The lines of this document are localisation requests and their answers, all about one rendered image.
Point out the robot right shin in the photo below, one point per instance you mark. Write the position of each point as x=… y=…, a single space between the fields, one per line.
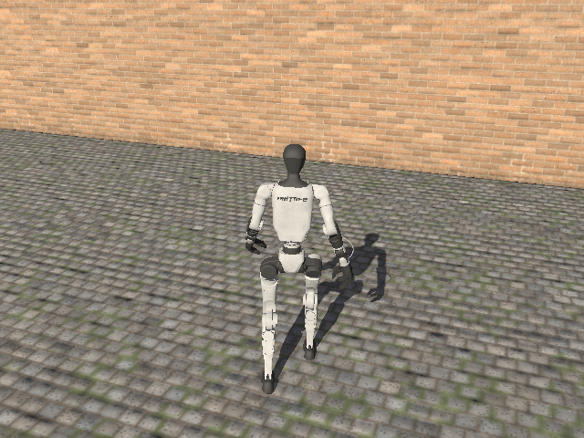
x=311 y=316

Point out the robot right forearm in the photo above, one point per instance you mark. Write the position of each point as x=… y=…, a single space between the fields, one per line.
x=339 y=248

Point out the right robot upper arm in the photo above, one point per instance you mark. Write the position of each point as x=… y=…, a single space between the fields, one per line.
x=326 y=208

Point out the right robot hand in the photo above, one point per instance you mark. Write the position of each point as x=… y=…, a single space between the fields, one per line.
x=347 y=274

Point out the robot left forearm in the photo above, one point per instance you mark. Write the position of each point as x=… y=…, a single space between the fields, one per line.
x=251 y=235

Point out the humanoid robot torso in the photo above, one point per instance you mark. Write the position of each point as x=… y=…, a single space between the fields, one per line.
x=292 y=216

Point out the left robot upper arm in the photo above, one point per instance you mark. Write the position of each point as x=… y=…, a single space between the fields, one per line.
x=264 y=191

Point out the left robot hand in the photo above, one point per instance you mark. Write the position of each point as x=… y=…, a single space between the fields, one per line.
x=254 y=250

